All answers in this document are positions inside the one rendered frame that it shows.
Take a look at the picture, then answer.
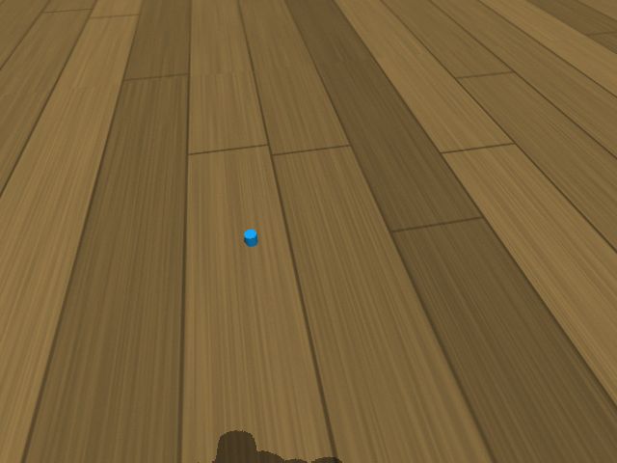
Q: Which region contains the tin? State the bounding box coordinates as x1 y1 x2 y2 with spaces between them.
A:
244 230 258 247

